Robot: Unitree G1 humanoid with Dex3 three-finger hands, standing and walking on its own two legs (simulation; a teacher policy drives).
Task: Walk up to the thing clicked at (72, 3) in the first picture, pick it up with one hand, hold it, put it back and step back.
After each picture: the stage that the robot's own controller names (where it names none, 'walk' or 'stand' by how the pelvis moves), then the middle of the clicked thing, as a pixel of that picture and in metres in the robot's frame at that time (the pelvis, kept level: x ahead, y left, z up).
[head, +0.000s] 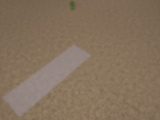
stand; (72, 5) +2.23 +0.12 -0.72
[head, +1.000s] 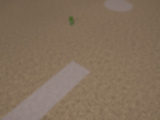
walk; (71, 20) +2.11 +0.25 -0.70
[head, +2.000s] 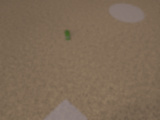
walk; (67, 35) +1.51 +0.27 -0.72
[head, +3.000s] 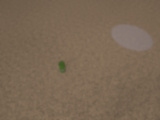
walk; (62, 67) +1.02 +0.27 -0.72
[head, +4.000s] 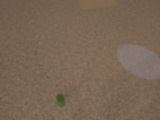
walk; (60, 100) +0.65 +0.21 -0.71
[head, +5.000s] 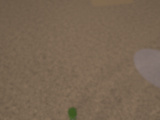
stand; (72, 114) +0.48 +0.10 -0.68
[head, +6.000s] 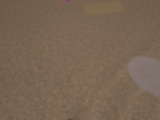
stand; out of the picture +0.44 +0.11 -0.72
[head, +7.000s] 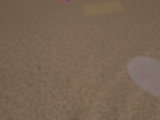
stand; out of the picture +0.43 +0.11 -0.73
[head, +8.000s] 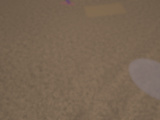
stand; out of the picture +0.43 +0.11 -0.73
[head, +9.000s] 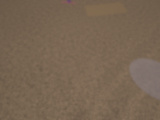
stand; out of the picture +0.42 +0.11 -0.73
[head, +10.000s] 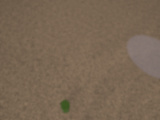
go down; (65, 106) +0.45 +0.10 -0.66
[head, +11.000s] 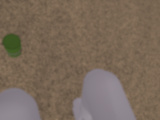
go down; (13, 46) +0.51 +0.16 -0.29
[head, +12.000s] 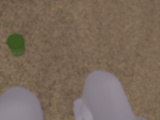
close in; (16, 45) +0.51 +0.16 -0.31
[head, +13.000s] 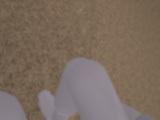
close in; out of the picture +0.50 +0.21 -0.26
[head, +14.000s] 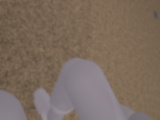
close; out of the picture +0.49 +0.21 -0.27
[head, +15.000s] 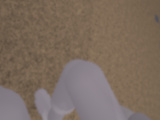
close; out of the picture +0.47 +0.21 -0.27
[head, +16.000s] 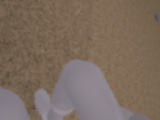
close; out of the picture +0.46 +0.21 -0.27
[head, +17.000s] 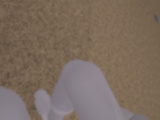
close; out of the picture +0.46 +0.21 -0.27
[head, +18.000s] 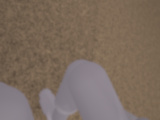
lift; out of the picture +0.45 +0.21 -0.27
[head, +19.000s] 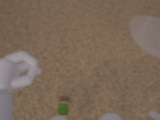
lift; (63, 105) +0.40 +0.11 -0.56
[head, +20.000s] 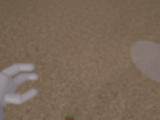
hold; out of the picture +0.36 +0.09 -0.68
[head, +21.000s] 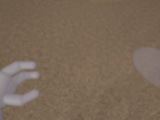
stand; out of the picture +0.36 +0.07 -0.66
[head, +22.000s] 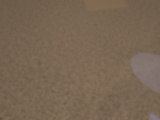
stand; out of the picture +0.34 +0.06 -0.68
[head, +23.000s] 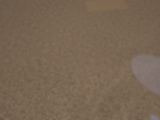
hold; out of the picture +0.33 +0.04 -0.68
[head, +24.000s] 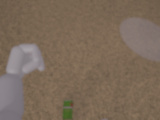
crouch; (67, 109) +0.37 +0.04 -0.61
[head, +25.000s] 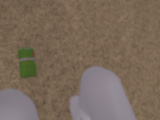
lower; (27, 63) +0.43 +0.09 -0.30
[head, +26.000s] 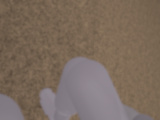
lower; out of the picture +0.42 +0.12 -0.27
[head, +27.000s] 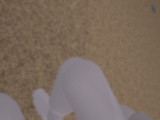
hold; out of the picture +0.42 +0.12 -0.28
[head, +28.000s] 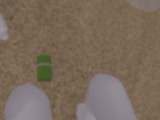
hold; (44, 68) +0.43 +0.08 -0.33
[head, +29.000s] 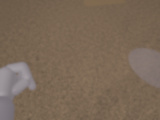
hold; out of the picture +0.36 +0.01 -0.67
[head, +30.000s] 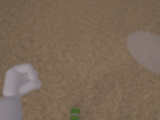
lower; (74, 117) +0.37 +0.03 -0.66
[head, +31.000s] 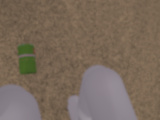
lower; (27, 59) +0.44 +0.08 -0.29
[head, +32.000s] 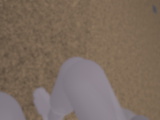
lower; out of the picture +0.43 +0.13 -0.28
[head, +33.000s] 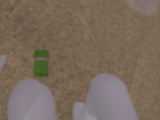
stand; (41, 63) +0.43 +0.10 -0.32
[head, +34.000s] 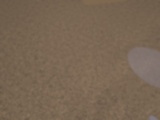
stand; out of the picture +0.36 +0.02 -0.66
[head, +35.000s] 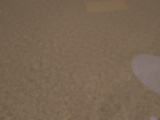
stand; out of the picture +0.35 +0.02 -0.68
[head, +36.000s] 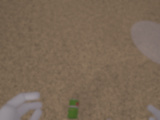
hold; (73, 109) +0.38 +0.03 -0.59
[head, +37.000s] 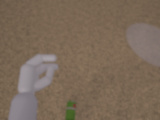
lower; (70, 110) +0.38 +0.04 -0.62
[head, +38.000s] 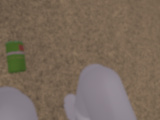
lower; (15, 57) +0.44 +0.11 -0.29
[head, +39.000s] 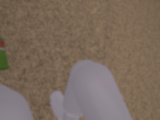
lower; out of the picture +0.44 +0.13 -0.28
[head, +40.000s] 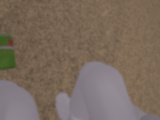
stand; (4, 52) +0.44 +0.13 -0.27
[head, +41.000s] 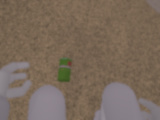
walk; (64, 70) +0.45 +0.07 -0.37
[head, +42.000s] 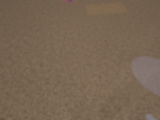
stand; out of the picture +0.36 +0.02 -0.68
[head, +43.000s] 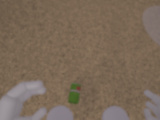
lower; (74, 93) +0.41 +0.04 -0.51
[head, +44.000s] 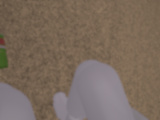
lower; out of the picture +0.44 +0.14 -0.26
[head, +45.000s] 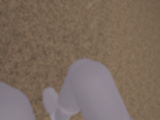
stand; out of the picture +0.44 +0.15 -0.29
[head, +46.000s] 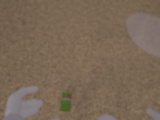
lower; (66, 101) +0.41 +0.07 -0.57
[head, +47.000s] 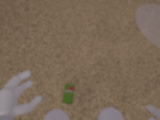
lower; (68, 93) +0.41 +0.06 -0.53
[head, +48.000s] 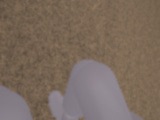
lower; out of the picture +0.45 +0.15 -0.27
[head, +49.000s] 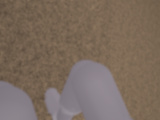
stand; out of the picture +0.45 +0.16 -0.30
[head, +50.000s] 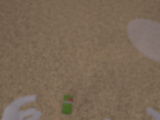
lower; (67, 104) +0.41 +0.06 -0.59
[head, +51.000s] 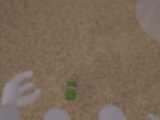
stand; (71, 90) +0.42 +0.04 -0.53
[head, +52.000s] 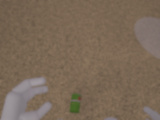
lower; (75, 103) +0.40 +0.03 -0.58
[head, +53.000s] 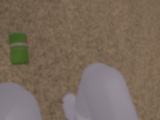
lower; (19, 49) +0.46 +0.10 -0.28
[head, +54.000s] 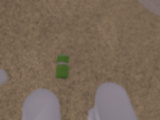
stand; (62, 66) +0.46 +0.05 -0.38
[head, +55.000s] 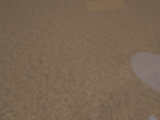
stand; out of the picture +0.37 -0.01 -0.68
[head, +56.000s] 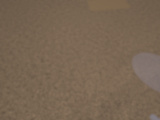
stand; out of the picture +0.37 -0.02 -0.68
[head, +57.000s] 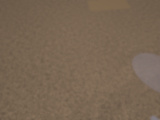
stand; out of the picture +0.37 -0.02 -0.68
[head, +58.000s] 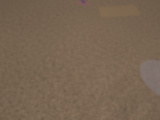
stand; out of the picture +0.39 -0.03 -0.75
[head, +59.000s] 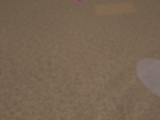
stand; out of the picture +0.36 -0.01 -0.75
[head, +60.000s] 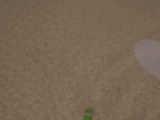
walk; (88, 116) +0.40 -0.04 -0.74
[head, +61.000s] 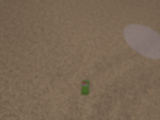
walk; (85, 87) +0.65 -0.07 -0.73
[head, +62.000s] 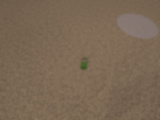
stand; (84, 63) +1.00 +0.05 -0.72
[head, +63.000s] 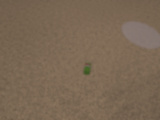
stand; (87, 68) +0.97 -0.05 -0.73
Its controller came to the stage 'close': yes
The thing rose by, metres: 0.01
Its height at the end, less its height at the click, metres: -0.02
